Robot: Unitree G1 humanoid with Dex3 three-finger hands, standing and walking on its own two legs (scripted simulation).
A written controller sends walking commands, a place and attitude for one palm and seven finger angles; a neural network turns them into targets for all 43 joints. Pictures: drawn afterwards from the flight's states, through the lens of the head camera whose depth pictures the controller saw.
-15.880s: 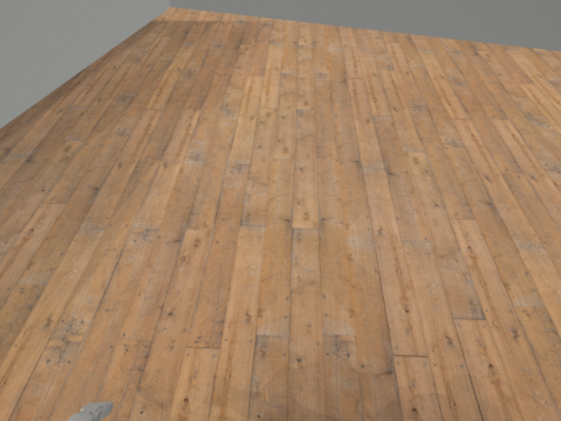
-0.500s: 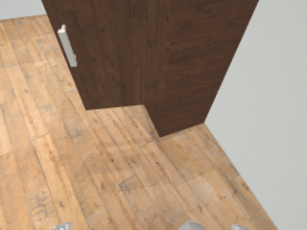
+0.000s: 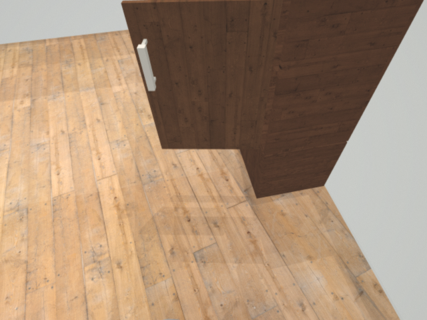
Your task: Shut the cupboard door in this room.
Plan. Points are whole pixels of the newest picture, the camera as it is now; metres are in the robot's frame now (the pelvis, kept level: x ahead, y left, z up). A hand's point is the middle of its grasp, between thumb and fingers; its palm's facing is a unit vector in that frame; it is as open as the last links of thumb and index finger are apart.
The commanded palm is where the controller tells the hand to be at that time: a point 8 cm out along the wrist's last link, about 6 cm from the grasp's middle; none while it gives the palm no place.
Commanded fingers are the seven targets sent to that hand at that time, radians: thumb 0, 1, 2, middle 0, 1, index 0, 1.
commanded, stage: take the last steps up to it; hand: left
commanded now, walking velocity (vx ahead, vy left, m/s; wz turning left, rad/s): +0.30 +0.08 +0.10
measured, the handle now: (148, 65) +0.79 +0.27 +0.04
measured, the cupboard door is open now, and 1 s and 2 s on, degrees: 77 77 77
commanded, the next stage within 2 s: come to a stop and stand still in 0.92 s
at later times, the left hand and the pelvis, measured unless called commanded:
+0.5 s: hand (107, 316) +0.15 +0.26 -0.18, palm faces +0.05 -0.98 -0.18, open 7.4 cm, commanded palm none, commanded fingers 0.00 0.90 0.90 -0.20 -0.30 -0.20 -0.30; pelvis +0.10 +0.07 -0.01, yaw +1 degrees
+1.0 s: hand (134, 251) +0.29 +0.24 -0.18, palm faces +0.08 -0.98 -0.20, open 7.3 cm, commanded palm none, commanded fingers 0.00 0.90 0.90 -0.20 -0.30 -0.20 -0.30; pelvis +0.28 +0.05 +0.00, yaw +1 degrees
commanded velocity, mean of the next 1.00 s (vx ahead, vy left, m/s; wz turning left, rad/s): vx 0.25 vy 0.01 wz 0.00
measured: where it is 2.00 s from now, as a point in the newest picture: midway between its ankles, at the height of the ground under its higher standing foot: (219, 304)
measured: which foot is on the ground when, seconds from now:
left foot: up 0.00-0.12, down 0.14-0.66, up 0.68-1.00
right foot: down 0.00-0.14, up 0.16-0.64, down 0.66-1.00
